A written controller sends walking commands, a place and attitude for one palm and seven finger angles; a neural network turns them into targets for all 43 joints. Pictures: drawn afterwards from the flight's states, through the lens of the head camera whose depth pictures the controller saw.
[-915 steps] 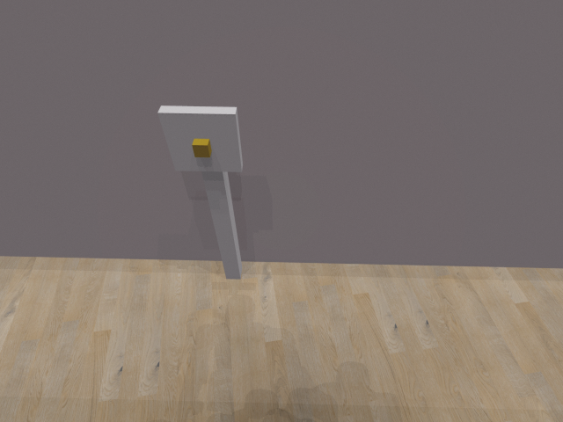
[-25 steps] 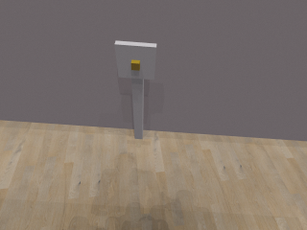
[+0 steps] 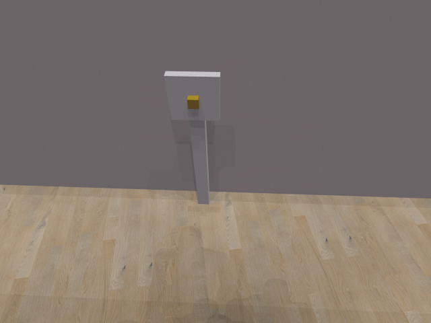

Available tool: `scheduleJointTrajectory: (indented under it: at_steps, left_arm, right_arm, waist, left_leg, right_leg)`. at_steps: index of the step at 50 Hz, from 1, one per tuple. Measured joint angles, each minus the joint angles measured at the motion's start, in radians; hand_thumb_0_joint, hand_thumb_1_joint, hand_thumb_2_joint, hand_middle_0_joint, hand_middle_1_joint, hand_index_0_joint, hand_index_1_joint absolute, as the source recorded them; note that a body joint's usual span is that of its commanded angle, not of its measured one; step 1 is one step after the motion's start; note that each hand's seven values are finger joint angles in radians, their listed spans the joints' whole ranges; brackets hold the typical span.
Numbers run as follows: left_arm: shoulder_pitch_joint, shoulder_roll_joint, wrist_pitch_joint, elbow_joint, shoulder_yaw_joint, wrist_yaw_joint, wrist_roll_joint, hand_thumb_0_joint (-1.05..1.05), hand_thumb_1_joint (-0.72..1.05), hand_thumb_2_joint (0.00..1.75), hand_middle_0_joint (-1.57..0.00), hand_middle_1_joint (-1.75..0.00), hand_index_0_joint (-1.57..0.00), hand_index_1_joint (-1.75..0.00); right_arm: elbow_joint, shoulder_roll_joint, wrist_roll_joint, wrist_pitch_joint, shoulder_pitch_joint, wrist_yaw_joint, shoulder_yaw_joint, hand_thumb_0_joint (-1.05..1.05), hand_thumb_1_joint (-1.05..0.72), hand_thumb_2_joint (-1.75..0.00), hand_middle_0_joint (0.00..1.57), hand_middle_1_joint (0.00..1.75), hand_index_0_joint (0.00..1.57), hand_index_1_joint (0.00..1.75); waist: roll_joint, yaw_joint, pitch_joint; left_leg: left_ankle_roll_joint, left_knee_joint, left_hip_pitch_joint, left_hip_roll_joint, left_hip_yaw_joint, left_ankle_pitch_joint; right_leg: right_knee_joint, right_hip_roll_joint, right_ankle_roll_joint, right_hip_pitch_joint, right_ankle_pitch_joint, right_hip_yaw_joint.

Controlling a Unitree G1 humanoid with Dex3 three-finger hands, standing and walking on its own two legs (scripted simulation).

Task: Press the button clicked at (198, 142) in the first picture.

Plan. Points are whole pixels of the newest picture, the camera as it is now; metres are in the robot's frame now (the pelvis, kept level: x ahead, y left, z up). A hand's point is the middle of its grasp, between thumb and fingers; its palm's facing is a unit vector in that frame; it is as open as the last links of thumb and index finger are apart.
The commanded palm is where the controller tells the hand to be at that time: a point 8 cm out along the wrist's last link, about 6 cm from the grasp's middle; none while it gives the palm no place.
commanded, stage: let the arm hang, fingers relaxed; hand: left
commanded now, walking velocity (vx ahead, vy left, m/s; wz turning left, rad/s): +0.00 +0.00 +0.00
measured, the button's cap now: (193, 101) +0.79 +0.12 -0.06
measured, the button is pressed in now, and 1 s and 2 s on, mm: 0 0 0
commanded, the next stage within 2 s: stand and wait in 0.28 s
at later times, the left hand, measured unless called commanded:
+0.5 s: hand out of the picture +0.00 +0.15 -0.17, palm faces +0.02 -0.98 -0.19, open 7.4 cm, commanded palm none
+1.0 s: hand out of the picture +0.01 +0.13 -0.17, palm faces +0.03 -0.98 -0.19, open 7.4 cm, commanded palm none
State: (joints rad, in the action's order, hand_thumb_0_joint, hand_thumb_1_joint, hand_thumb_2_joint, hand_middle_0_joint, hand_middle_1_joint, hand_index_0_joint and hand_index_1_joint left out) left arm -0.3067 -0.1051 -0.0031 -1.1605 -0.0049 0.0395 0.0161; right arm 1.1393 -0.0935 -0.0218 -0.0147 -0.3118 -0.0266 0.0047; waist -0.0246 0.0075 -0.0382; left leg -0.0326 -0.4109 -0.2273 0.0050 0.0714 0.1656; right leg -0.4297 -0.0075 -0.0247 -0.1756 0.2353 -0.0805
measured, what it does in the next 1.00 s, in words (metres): stands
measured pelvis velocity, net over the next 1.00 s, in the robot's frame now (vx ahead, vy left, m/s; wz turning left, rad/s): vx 0.03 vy -0.03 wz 0.00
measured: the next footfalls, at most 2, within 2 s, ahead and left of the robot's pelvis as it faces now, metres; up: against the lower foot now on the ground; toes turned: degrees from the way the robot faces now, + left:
none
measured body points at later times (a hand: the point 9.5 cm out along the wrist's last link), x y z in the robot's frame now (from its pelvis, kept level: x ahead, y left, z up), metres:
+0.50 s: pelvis +0.01 -0.01 +0.00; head +0.03 -0.02 +0.45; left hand +0.00 +0.20 -0.16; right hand -0.01 -0.22 -0.17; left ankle +0.04 +0.10 -0.74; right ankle +0.00 -0.10 -0.74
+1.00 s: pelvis +0.03 -0.03 +0.00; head +0.05 -0.04 +0.45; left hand +0.01 +0.18 -0.16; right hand +0.01 -0.23 -0.17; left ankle +0.04 +0.10 -0.74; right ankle +0.00 -0.10 -0.74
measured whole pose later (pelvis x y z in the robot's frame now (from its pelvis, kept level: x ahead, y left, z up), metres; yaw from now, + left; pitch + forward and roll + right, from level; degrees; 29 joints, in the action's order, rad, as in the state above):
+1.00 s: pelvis +0.03 -0.03 +0.00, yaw +0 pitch -1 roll +0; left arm -0.28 -0.12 -0.02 -1.16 0.00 0.04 0.01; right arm 1.16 -0.12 -0.02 -0.01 -0.28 -0.04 0.00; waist -0.01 0.01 -0.06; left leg 0.01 -0.38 -0.17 -0.03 0.06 0.19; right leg -0.37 0.03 -0.06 -0.10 0.25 -0.09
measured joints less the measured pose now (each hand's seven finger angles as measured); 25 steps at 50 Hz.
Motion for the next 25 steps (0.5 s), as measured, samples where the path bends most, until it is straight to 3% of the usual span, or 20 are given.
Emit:
scheduleJointTrajectory:
  at_steps: [25]
  left_arm:
    - [0.016,-0.018,-0.012,-0.002,0.004,0.002,-0.004,0.00,0.91,0.90,-0.20,-0.30,-0.20,-0.30]
  right_arm:
    - [0.014,-0.025,0.003,0.009,0.014,-0.009,-0.003,0.00,-0.91,-0.90,0.19,0.30,0.20,0.30]
  waist:
    - [0.011,0.001,-0.014]
  left_leg:
    - [0.021,0.020,0.036,-0.016,-0.007,0.011]
  right_leg:
    - [0.036,0.019,-0.016,0.044,0.006,-0.005]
